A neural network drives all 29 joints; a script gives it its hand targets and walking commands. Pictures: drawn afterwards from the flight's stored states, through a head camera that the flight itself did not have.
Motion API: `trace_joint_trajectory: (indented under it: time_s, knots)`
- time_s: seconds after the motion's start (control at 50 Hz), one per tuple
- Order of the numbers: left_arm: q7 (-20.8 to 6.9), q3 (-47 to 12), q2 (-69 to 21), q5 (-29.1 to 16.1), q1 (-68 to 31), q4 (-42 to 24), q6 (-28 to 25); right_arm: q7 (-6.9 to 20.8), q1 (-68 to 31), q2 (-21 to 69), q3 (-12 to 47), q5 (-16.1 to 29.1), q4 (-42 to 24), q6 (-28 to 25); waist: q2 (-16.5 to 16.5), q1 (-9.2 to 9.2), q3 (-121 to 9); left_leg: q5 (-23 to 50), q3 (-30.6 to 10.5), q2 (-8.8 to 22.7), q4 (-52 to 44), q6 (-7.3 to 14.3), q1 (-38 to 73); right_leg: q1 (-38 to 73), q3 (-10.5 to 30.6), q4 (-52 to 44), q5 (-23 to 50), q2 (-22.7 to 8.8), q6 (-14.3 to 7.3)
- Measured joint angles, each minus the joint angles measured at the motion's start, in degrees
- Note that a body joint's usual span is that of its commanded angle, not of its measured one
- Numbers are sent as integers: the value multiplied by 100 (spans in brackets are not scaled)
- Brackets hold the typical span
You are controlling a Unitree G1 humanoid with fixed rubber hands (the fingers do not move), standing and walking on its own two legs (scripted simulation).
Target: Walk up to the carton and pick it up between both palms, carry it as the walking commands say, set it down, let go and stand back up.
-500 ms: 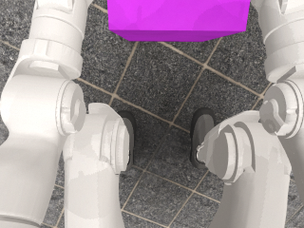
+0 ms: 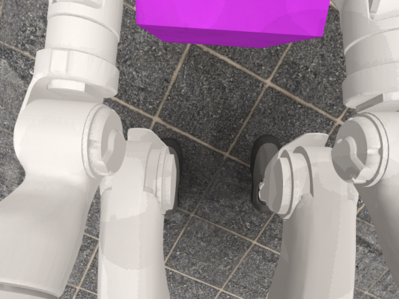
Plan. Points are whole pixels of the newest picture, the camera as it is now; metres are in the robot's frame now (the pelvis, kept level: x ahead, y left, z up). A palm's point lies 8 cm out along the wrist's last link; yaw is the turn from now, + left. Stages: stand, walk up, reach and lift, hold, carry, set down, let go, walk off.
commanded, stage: reach and lift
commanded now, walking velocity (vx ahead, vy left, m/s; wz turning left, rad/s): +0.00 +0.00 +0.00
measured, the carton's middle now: out of the picture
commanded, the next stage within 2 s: none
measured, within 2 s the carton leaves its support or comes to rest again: neither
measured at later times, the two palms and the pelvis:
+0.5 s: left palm out of the picture +0.58 +0.14 -0.07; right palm out of the picture +0.57 -0.15 -0.09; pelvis +0.00 +0.00 +0.04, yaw +0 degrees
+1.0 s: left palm out of the picture +0.55 +0.14 -0.01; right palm out of the picture +0.54 -0.15 -0.02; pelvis -0.02 +0.00 +0.08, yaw +0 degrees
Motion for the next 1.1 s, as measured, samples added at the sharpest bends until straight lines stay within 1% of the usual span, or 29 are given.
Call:
trace_joint_trajectory:
  time_s: [0.06, 0.12, 0.16, 0.2, 0.36, 0.44, 0.56, 0.66, 0.76, 0.86, 0.9, 1.0, 1.1]
  knots:
    - [-8, 31, 0, 30, 39, -193, 90, 18, -28, 74, -182, -121, -128, 80, 35, -30, 0, 29, -13, -34, -88, -4, 60, 90, -14, -87, -3, -38, -7]
    - [-44, 212, -80, 220, -20, -226, 144, 104, -74, 114, -394, -332, -172, 147, 52, -24, -8, 46, -21, -43, -184, -2, 106, 145, -24, -185, 3, -51, -13]
    - [-55, 242, -88, 266, -15, -345, 231, 131, -51, 158, -452, -440, -275, 194, 44, -37, -6, 49, -29, -43, -249, -3, 135, 178, -33, -253, 9, -54, -17]
    - [-49, 199, -91, 249, 43, -540, 322, 139, 33, 202, -491, -464, -455, 231, 54, -52, 1, 43, -45, -50, -295, -8, 176, 228, -48, -306, 0, -63, -22]
    - [-67, 327, -254, 350, 233, -802, 318, 166, 240, 246, -549, -526, -922, 437, 109, -26, 2, -4, -52, -27, -416, -6, 350, 387, -50, -434, -27, -36, -23]
    - [-50, 302, -270, 273, 433, -1177, 444, 151, 346, 310, -536, -495, -1182, 535, 74, -45, 10, 3, -43, -15, -525, -23, 490, 502, -35, -526, -11, -18, -31]
    - [-124, 440, -335, 396, 443, -1225, 539, 154, 454, 451, -717, -625, -1326, 606, 29, -38, 0, 74, -46, -8, -773, -45, 759, 753, -35, -756, 61, -13, -56]
    - [-229, 641, -425, 655, 372, -1153, 556, 191, 456, 514, -861, -745, -1374, 668, 42, 18, -6, 177, -57, -5, -990, -57, 938, 928, -44, -968, 163, -12, -74]
    - [-293, 775, -442, 667, 438, -1288, 609, 213, 423, 638, -974, -923, -1460, 736, 38, -19, -7, 284, -73, -31, -1175, -67, 1070, 1078, -58, -1147, 247, -39, -83]
    - [-317, 787, -512, 756, 473, -1414, 675, 252, 514, 683, -1052, -971, -1683, 837, 52, -19, -4, 378, -98, -31, -1348, -60, 1186, 1220, -81, -1350, 341, -39, -79]
    - [-329, 837, -555, 858, 484, -1408, 715, 312, 515, 696, -1119, -1030, -1627, 855, 37, -23, -9, 407, -90, -20, -1422, -51, 1236, 1268, -72, -1428, 376, -27, -71]
    - [-272, 737, -602, 760, 674, -1697, 858, 334, 671, 712, -1061, -994, -1866, 984, 65, -50, 1, 470, -82, -18, -1620, -35, 1407, 1452, -61, -1637, 438, -28, -57]
    - [-279, 808, -664, 805, 685, -1751, 887, 358, 710, 749, -1134, -1009, -1923, 995, 61, -53, -2, 530, -48, 11, -1841, -15, 1619, 1647, -26, -1857, 512, -2, -46]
